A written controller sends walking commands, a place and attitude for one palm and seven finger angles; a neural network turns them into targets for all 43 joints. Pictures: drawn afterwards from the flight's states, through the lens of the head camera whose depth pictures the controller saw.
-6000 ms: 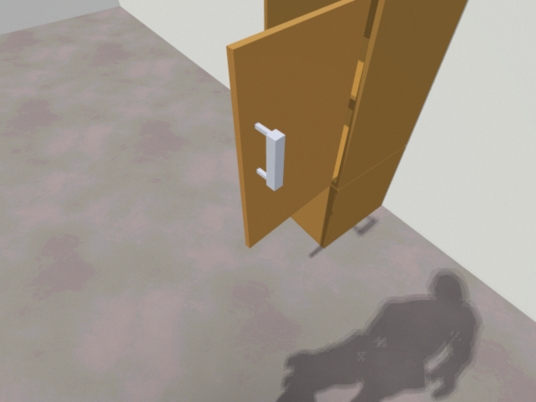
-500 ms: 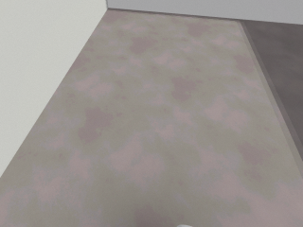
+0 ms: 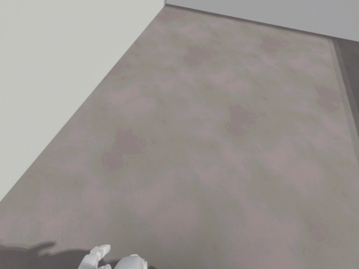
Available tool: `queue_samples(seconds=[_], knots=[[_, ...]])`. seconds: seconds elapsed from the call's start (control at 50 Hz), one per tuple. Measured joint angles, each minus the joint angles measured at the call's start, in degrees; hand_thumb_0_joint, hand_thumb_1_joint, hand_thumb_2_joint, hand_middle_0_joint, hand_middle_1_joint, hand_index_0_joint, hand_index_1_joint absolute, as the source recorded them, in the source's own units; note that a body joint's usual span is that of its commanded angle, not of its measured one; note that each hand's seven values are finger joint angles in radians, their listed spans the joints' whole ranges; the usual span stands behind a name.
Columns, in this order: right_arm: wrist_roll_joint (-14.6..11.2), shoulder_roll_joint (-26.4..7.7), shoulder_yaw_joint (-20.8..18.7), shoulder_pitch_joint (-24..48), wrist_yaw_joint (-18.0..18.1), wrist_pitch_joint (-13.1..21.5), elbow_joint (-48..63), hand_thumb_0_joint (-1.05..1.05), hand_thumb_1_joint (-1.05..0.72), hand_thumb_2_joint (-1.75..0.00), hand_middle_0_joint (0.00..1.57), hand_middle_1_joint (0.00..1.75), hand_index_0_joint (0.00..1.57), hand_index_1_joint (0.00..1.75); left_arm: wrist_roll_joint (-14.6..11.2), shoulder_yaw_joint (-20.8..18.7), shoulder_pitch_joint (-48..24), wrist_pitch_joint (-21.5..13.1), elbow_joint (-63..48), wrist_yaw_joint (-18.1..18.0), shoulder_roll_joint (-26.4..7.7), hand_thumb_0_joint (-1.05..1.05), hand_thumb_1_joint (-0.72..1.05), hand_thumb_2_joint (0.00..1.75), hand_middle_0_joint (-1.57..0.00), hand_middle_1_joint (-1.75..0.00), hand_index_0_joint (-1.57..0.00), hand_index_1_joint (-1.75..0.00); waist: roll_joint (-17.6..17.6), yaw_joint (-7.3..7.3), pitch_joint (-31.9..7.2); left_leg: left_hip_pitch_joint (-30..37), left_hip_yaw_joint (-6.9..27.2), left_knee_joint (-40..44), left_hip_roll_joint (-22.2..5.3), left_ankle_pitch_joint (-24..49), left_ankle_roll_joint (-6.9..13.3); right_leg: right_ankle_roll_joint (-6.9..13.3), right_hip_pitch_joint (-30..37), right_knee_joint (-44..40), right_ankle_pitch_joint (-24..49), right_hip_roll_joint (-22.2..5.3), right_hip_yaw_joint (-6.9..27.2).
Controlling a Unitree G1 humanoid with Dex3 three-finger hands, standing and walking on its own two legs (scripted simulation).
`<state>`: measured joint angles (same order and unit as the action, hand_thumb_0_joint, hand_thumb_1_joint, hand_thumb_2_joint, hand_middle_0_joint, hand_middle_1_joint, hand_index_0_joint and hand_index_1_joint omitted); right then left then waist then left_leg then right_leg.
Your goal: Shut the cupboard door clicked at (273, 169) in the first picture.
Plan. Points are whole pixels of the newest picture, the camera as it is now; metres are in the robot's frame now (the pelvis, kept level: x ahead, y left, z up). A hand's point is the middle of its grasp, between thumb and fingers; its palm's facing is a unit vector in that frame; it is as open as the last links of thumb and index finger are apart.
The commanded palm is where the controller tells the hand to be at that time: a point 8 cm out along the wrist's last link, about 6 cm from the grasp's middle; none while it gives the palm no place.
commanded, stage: walk to a spot facing it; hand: left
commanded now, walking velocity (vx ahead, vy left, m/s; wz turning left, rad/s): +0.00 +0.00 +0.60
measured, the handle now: out of the picture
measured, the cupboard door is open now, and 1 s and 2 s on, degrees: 95 95 95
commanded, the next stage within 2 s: none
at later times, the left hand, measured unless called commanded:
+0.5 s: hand out of the picture +0.07 +0.23 -0.16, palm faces +0.27 -0.92 -0.29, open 7.4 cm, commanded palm none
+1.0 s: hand out of the picture -0.04 +0.16 -0.18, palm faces +0.59 -0.77 -0.24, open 7.3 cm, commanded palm none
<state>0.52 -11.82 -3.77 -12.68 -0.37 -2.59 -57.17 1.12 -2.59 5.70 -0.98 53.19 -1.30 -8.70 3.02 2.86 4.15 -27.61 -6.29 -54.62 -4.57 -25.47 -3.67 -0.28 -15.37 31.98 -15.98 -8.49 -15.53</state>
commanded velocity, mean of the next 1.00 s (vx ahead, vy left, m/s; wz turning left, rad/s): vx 0.00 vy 0.00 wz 0.60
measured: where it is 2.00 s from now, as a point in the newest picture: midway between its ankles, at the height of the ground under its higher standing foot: outside the picture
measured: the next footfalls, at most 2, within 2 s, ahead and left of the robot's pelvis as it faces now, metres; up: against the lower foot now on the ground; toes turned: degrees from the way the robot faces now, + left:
left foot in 0.10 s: +0.09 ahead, +0.12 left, +0.00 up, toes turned +12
right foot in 0.56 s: +0.11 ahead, -0.13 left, +0.00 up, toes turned +16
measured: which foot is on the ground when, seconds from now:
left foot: up 0.00-0.08, down 0.10-0.56, up 0.58-0.96, down 0.98-1.00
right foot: down 0.00-0.10, up 0.12-0.54, down 0.56-0.98, up 1.00-1.00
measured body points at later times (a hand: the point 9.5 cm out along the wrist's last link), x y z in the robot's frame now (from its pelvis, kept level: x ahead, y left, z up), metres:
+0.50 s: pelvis +0.04 -0.01 +0.00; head +0.09 +0.01 +0.45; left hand +0.06 +0.28 -0.13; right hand +0.17 -0.24 -0.14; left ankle +0.05 +0.11 -0.73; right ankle +0.06 -0.15 -0.70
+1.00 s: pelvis +0.05 -0.03 -0.01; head +0.08 +0.01 +0.43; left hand -0.07 +0.20 -0.16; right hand +0.31 -0.18 -0.13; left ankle -0.01 +0.05 -0.74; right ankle +0.07 -0.15 -0.73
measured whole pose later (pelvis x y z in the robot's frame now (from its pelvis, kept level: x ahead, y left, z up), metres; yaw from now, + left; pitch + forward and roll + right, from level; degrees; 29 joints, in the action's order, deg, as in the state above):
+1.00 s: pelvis +0.05 -0.03 -0.01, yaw +36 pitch +1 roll +1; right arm 0.7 -14.5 -4.0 -3.8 -1.7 -3.2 -51.8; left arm 0.9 -3.4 13.9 1.2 52.4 -0.5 -13.9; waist 3.5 -0.5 6.3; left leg -17.2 -6.1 -34.3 -0.3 -16.2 -0.8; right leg -1.6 -14.7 41.5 -24.7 -9.8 -15.5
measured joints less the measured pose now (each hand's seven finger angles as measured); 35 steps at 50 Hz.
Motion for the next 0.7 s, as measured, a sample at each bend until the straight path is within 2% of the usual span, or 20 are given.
queue_samples(seconds=[0.08, 0.1, 0.12, 0.16, 0.2, 0.26, 0.34, 0.4, 0.5, 0.54, 0.56, 0.58, 0.62, 0.66, 0.7], knots=[[0.2, -1.9, -0.5, 3.6, -0.5, 0.4, 3.5, 0.00, -0.91, -0.89, 0.19, 0.30, 0.19, 0.30, 0.3, -0.8, 1.7, 1.0, -0.2, 0.5, -2.0, -0.02, 0.93, 0.90, -0.20, -0.30, -0.21, -0.30, 0.8, -1.48, -0.2, 4.1, -1.4, 13.1, 0.6, 6.4, 0.5, -1.5, 0.1, 4.9, -3.7, -1.7, -2.8], [0.4, -2.5, -0.6, 4.0, -0.6, 0.8, 4.5, 0.00, -0.91, -0.89, 0.19, 0.30, 0.19, 0.30, 0.2, -1.0, 2.5, 1.4, -0.3, 0.7, -2.5, -0.01, 0.93, 0.90, -0.20, -0.30, -0.21, -0.30, 0.6, -1.65, -0.7, 4.9, -1.0, 15.9, 0.8, 9.7, 1.9, -2.0, -0.8, 7.6, -5.3, -2.2, -3.1], [0.5, -2.6, -0.8, 4.7, -0.5, 1.2, 5.1, 0.00, -0.91, -0.89, 0.19, 0.30, 0.19, 0.30, 0.0, -1.3, 2.9, 2.2, -0.1, 0.7, -3.4, -0.01, 0.92, 0.90, -0.20, -0.30, -0.21, -0.30, 1.2, -1.76, -0.9, 3.8, -0.8, 14.3, 1.4, 9.5, 3.8, -3.0, -2.9, 12.3, -10.1, -2.3, -1.1], [0.6, -2.3, -0.4, 5.7, -0.3, 1.8, 6.2, 0.00, -0.91, -0.89, 0.19, 0.30, 0.19, 0.30, 0.1, -1.7, 3.3, 3.8, 0.3, 0.6, -5.3, -0.01, 0.92, 0.90, -0.20, -0.30, -0.20, -0.30, 1.8, -2.24, -0.7, 3.1, -0.6, 12.6, 1.9, 7.4, 6.5, -3.5, -7.9, 23.7, -15.2, -0.1, 5.4], [0.7, -2.0, 0.0, 5.7, 0.2, 2.0, 6.9, 0.00, -0.91, -0.89, 0.19, 0.30, 0.19, 0.30, 0.3, -2.3, 3.3, 4.7, 0.8, 0.6, -6.6, 0.00, 0.92, 0.90, -0.20, -0.30, -0.20, -0.30, 1.6, -2.36, -0.9, 3.6, 0.4, 14.5, 2.4, 7.6, 7.0, -3.9, -11.8, 32.0, -13.4, 2.0, 9.1], [0.5, -1.7, 0.5, 5.2, 0.6, 1.9, 7.0, 0.00, -0.91, -0.89, 0.20, 0.30, 0.19, 0.30, 0.4, -2.5, 3.1, 4.6, 0.6, 1.0, -7.6, 0.00, 0.92, 0.90, -0.20, -0.30, -0.20, -0.30, 0.7, -2.93, -0.8, 5.3, 2.0, 19.5, 3.3, 10.5, 6.6, -4.7, -15.0, 36.7, -7.5, 3.3, 12.3], [0.3, -1.3, 1.0, 4.2, 0.5, 1.5, 6.3, 0.00, -0.91, -0.89, 0.20, 0.30, 0.20, 0.30, 0.2, -2.2, 3.5, 4.2, -0.5, 1.1, -7.9, 0.01, 0.92, 0.90, -0.20, -0.30, -0.20, -0.30, -1.0, -3.49, -0.5, 7.3, 4.2, 24.7, 4.3, 13.3, 6.6, -5.4, -15.0, 32.8, -5.0, 3.9, 14.4], [0.4, -0.8, 1.0, 3.4, 0.2, 1.1, 5.6, 0.00, -0.91, -0.89, 0.20, 0.30, 0.20, 0.30, -0.1, -2.0, 3.5, 4.3, -0.9, 0.9, -7.7, 0.01, 0.91, 0.90, -0.20, -0.30, -0.20, -0.30, -1.9, -3.28, -0.3, 7.9, 6.0, 26.2, 4.9, 14.3, 6.1, -5.6, -13.3, 27.5, -5.8, 4.4, 15.1], [0.6, -0.6, 0.5, 2.4, -0.3, -0.1, 4.8, 0.00, -0.90, -0.89, 0.20, 0.30, 0.20, 0.30, -0.5, -1.2, 2.7, 4.1, -1.8, 0.7, -6.4, 0.01, 0.91, 0.90, -0.20, -0.30, -0.20, -0.30, -3.7, -2.12, 0.6, 6.9, 9.5, 25.2, 5.8, 14.4, 4.5, -4.6, -7.9, 14.2, -7.4, 6.2, 14.9], [0.4, -0.8, 0.2, 2.1, -0.3, -0.7, 4.5, 0.00, -0.90, -0.89, 0.20, 0.30, 0.20, 0.30, -0.7, -0.8, 2.6, 3.4, -2.4, 0.8, -5.7, 0.01, 0.91, 0.90, -0.20, -0.30, -0.20, -0.30, -4.4, -1.80, 0.8, 5.6, 11.0, 23.5, 6.3, 13.9, 3.6, -4.1, -4.1, 5.9, -4.1, 7.1, 14.3], [0.2, -1.0, -0.1, 1.8, -0.4, -0.9, 4.5, 0.00, -0.90, -0.89, 0.20, 0.30, 0.20, 0.30, -0.6, -0.6, 3.0, 2.8, -2.9, 0.7, -5.5, 0.01, 0.91, 0.90, -0.20, -0.30, -0.20, -0.30, -4.2, -1.87, 0.5, 4.5, 11.4, 21.8, 6.9, 13.1, 3.1, -2.7, -1.9, 1.1, -3.8, 6.9, 14.1], [0.0, -1.4, -0.5, 2.1, -0.4, -1.3, 4.1, 0.00, -0.90, -0.89, 0.20, 0.30, 0.20, 0.30, -0.3, -0.5, 3.0, 2.3, -2.9, 0.5, -4.8, 0.01, 0.91, 0.90, -0.20, -0.30, -0.20, -0.30, -4.9, -2.14, 0.9, 3.0, 11.8, 17.9, 7.0, 8.3, 2.6, -1.0, -1.9, 1.1, -4.1, 7.2, 13.6], [0.1, -2.2, -1.2, 2.7, -0.5, -1.9, 3.5, 0.00, -0.91, -0.89, 0.20, 0.30, 0.20, 0.30, -0.1, 0.2, 3.3, 2.0, -2.9, 0.3, -3.3, 0.01, 0.91, 0.90, -0.20, -0.30, -0.20, -0.30, -5.6, -1.73, 1.8, -0.7, 10.7, 5.7, 7.5, 0.3, 2.0, 0.9, -1.2, 1.5, -3.5, 6.6, 12.0], [0.2, -2.7, -1.6, 3.0, -0.7, -2.3, 3.2, 0.00, -0.91, -0.89, 0.20, 0.30, 0.20, 0.30, -0.2, 0.7, 4.0, 2.0, -2.7, 0.1, -2.1, 0.01, 0.91, 0.90, -0.20, -0.30, -0.20, -0.30, -5.5, -1.28, 2.2, -3.3, 8.5, -4.8, 7.0, -0.4, 1.0, 1.4, 0.4, -0.1, -2.4, 5.6, 10.5], [0.2, -3.0, -1.6, 3.3, -1.0, -2.5, 3.0, 0.00, -0.91, -0.89, 0.20, 0.30, 0.20, 0.30, -0.3, 1.0, 4.7, 1.9, -2.5, 0.1, -1.4, 0.01, 0.91, 0.90, -0.20, -0.30, -0.20, -0.30, -4.8, -0.91, 2.3, -4.1, 6.6, -10.0, 5.8, 0.9, -0.1, 1.5, 2.0, -2.0, -1.8, 4.7, 9.0]])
